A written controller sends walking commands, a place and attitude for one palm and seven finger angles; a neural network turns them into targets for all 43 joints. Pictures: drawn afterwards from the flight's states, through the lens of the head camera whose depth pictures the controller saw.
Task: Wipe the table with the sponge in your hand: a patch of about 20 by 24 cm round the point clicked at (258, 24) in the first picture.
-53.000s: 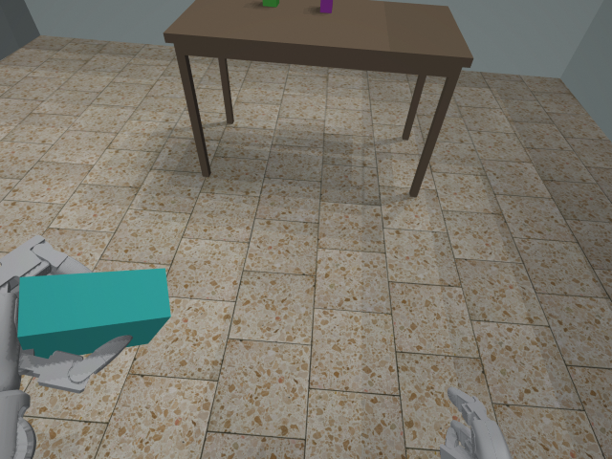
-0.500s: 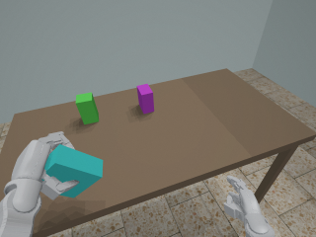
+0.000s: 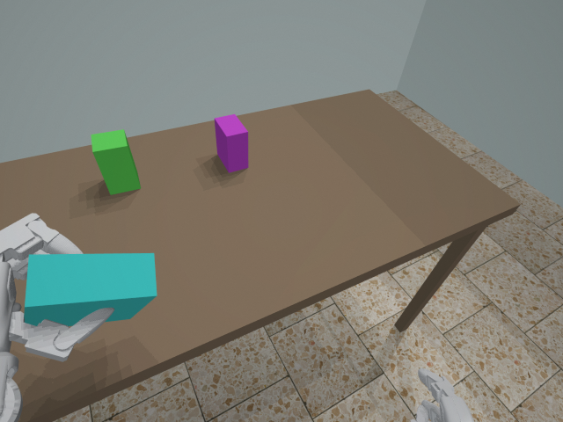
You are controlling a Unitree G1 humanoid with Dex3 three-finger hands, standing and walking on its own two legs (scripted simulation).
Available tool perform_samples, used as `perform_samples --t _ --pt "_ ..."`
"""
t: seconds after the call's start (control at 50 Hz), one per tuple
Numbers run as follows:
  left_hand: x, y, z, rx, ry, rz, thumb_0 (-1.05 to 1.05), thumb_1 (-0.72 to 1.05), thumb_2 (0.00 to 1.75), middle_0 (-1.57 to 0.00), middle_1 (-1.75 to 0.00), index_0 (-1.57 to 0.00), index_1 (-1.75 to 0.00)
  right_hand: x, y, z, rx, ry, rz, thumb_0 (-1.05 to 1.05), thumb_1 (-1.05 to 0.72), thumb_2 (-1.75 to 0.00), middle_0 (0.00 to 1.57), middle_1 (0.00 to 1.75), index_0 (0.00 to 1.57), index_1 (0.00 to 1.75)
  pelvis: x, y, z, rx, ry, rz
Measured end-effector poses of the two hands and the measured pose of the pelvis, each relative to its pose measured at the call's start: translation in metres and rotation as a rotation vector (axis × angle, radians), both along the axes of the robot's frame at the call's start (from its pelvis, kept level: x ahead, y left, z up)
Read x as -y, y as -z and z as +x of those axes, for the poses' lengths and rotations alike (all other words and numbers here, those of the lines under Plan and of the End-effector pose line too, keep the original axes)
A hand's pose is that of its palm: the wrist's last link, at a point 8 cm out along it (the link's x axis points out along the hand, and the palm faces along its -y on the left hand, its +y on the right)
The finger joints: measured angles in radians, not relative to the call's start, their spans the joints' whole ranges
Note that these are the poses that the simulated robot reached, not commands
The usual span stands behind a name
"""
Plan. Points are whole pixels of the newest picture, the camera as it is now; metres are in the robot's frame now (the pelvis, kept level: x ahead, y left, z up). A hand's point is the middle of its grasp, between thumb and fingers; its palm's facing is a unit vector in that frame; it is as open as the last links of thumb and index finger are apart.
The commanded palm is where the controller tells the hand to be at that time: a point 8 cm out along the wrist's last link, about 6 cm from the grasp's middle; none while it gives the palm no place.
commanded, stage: step back with the hand held close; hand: left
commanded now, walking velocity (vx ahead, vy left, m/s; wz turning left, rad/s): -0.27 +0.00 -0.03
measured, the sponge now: (106, 291) +0.23 +0.22 +0.12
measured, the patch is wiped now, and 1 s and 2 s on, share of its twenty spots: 1.00 1.00 1.00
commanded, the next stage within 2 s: stop stepping back and stand still in 1.12 s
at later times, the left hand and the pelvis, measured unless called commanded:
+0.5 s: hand (36, 313) +0.18 +0.25 +0.17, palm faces +0.42 -0.81 -0.40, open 9.2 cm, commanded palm +0.12 +0.28 +0.19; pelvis -0.04 +0.00 -0.01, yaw +1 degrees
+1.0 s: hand out of the picture +0.09 +0.23 +0.17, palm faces +0.31 -0.87 -0.38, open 9.2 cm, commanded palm +0.04 +0.26 +0.19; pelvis -0.13 -0.01 +0.01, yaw -2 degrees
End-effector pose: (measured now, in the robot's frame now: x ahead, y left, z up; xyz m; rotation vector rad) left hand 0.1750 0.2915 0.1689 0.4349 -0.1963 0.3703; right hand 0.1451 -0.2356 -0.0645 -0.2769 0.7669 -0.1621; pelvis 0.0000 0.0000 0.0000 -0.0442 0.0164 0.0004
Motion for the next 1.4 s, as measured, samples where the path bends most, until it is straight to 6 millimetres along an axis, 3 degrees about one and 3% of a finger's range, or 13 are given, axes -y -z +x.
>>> perform_samples --t 0.1,0.2,0.32,0.42,0.52,0.66,0.74,0.8,0.88,1.0,1.12,1.26,1.4 --pt "0.012 -0.010 -0.010 0.061 0.057 0.052 -0.02 -0.47 1.09 -0.79 -1.43 -0.85 -1.42 -0.006 -0.009 0.012 0.063 -0.055 -0.014 0.01 -0.91 -0.90 0.20 0.30 0.21 0.30 0.003 0.004 -0.010 0.002 -0.007 -0.010" --pt "0.011 -0.027 -0.027 0.143 0.056 0.110 -0.02 -0.47 1.09 -0.79 -1.43 -0.85 -1.42 -0.005 -0.012 0.018 0.084 -0.082 -0.023 0.01 -0.91 -0.90 0.20 0.30 0.21 0.30 0.006 0.007 -0.015 -0.003 -0.019 -0.019" --pt "0.003 -0.020 -0.037 0.160 0.015 0.055 -0.02 -0.47 1.09 -0.79 -1.43 -0.85 -1.42 -0.004 -0.007 0.014 0.064 -0.079 -0.037 0.01 -0.91 -0.90 0.20 0.30 0.21 0.30 0.003 0.010 -0.021 -0.005 -0.031 -0.022" --pt "0.001 -0.011 -0.037 0.138 0.016 0.045 -0.02 -0.47 1.09 -0.79 -1.43 -0.85 -1.42 -0.008 -0.006 0.004 0.060 -0.070 -0.040 0.01 -0.91 -0.90 0.20 0.30 0.21 0.30 0.000 0.011 -0.029 0.003 -0.018 -0.013" --pt "0.006 -0.021 -0.041 0.134 0.022 0.100 -0.02 -0.47 1.09 -0.79 -1.43 -0.85 -1.42 -0.012 -0.003 -0.010 0.050 -0.083 -0.012 0.01 -0.91 -0.90 0.20 0.30 0.21 0.30 0.005 0.007 -0.036 -0.007 -0.026 -0.018" --pt "0.026 -0.027 -0.053 0.133 0.064 0.077 -0.02 -0.47 1.09 -0.79 -1.43 -0.85 -1.42 -0.005 0.007 -0.035 -0.015 -0.075 0.037 0.01 -0.91 -0.90 0.20 0.30 0.21 0.30 0.017 0.001 -0.054 -0.021 -0.012 -0.054" --pt "0.036 -0.023 -0.063 0.135 0.122 0.027 -0.02 -0.47 1.09 -0.79 -1.43 -0.85 -1.42 0.004 0.000 -0.052 -0.038 -0.019 0.019 0.01 -0.91 -0.89 0.20 0.30 0.21 0.30 0.017 -0.003 -0.059 -0.029 -0.012 -0.015" --pt "0.029 -0.020 -0.069 0.135 0.129 0.027 -0.02 -0.47 1.09 -0.79 -1.43 -0.85 -1.42 0.009 -0.009 -0.059 -0.028 -0.006 -0.025 0.01 -0.91 -0.90 0.20 0.30 0.21 0.30 0.013 -0.003 -0.067 -0.053 -0.020 0.002" --pt "0.012 -0.013 -0.080 0.091 0.100 0.060 -0.02 -0.47 1.09 -0.79 -1.43 -0.85 -1.42 0.009 -0.017 -0.069 0.003 -0.003 -0.039 0.01 -0.91 -0.90 0.20 0.30 0.21 0.30 0.008 -0.003 -0.095 -0.042 0.001 0.029" --pt "0.022 -0.017 -0.121 0.038 0.106 0.028 -0.02 -0.47 1.09 -0.79 -1.43 -0.85 -1.42 0.000 -0.029 -0.105 0.063 -0.030 0.010 0.01 -0.91 -0.90 0.20 0.30 0.21 0.30 0.010 -0.011 -0.132 0.000 0.032 0.016" --pt "0.041 -0.032 -0.173 0.085 0.097 0.040 -0.02 -0.47 1.09 -0.79 -1.43 -0.85 -1.42 0.003 -0.021 -0.152 0.076 -0.043 0.046 0.01 -0.91 -0.90 0.20 0.30 0.21 0.30 0.024 -0.011 -0.170 0.018 0.027 0.002" --pt "0.061 -0.023 -0.229 0.090 0.026 0.041 -0.02 -0.47 1.09 -0.79 -1.43 -0.85 -1.42 0.033 0.007 -0.211 0.071 -0.043 0.076 0.01 -0.90 -0.90 0.20 0.30 0.21 0.30 0.050 0.001 -0.228 0.048 0.007 -0.032" --pt "0.075 -0.007 -0.284 0.071 0.070 -0.026 -0.02 -0.47 1.09 -0.79 -1.43 -0.85 -1.42 0.067 -0.010 -0.282 0.051 0.021 0.023 0.01 -0.91 -0.90 0.20 0.30 0.21 0.30 0.064 -0.003 -0.280 0.005 -0.015 0.050"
